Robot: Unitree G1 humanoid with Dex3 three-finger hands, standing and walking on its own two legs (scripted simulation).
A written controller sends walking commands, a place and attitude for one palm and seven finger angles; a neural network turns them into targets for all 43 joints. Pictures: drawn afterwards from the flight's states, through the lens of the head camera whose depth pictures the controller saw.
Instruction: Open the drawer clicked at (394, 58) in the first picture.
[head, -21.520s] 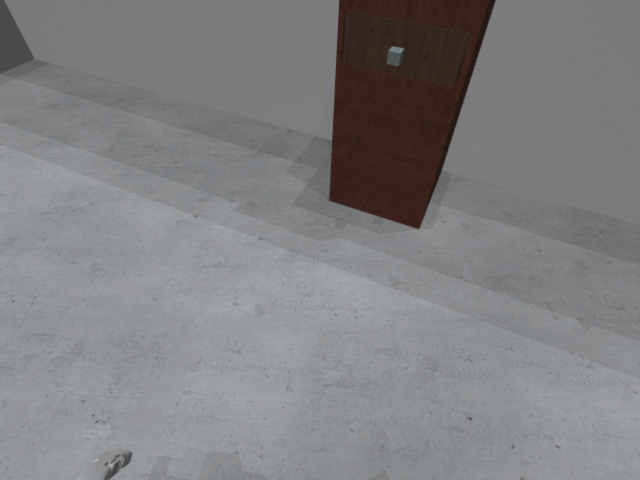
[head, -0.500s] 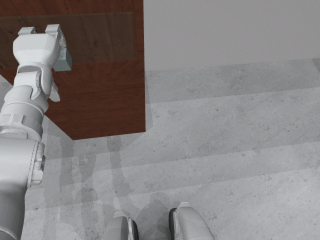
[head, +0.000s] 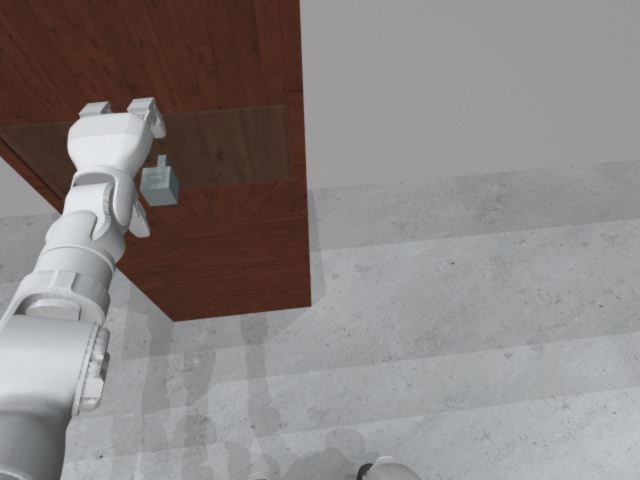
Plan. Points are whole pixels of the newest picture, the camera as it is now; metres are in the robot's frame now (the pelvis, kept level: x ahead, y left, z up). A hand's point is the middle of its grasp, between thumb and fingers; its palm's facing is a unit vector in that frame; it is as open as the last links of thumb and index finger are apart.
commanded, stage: lift the fingers back up to retry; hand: left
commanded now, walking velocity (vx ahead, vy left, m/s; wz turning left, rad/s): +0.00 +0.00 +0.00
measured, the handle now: (161, 176) +0.55 +0.21 +0.00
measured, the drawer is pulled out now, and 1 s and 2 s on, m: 0.00 0.00 0.00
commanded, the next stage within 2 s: re-aim the fingers above the handle in 0.22 s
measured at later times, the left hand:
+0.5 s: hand (132, 169) +0.50 +0.21 +0.07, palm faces +0.01 -0.01 -1.00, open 13.8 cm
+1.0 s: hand (124, 168) +0.50 +0.22 +0.07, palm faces +0.02 +0.01 -1.00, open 13.8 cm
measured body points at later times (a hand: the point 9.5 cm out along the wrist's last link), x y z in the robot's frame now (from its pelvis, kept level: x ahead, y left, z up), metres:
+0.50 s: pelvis +0.00 -0.01 +0.01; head +0.11 -0.02 +0.44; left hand +0.49 +0.21 +0.12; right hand +0.02 -0.30 -0.12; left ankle -0.03 +0.10 -0.71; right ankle +0.00 -0.13 -0.71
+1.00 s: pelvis -0.01 +0.00 +0.00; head +0.10 -0.01 +0.44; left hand +0.50 +0.22 +0.12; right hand -0.01 -0.28 -0.13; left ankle -0.03 +0.10 -0.71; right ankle +0.00 -0.13 -0.71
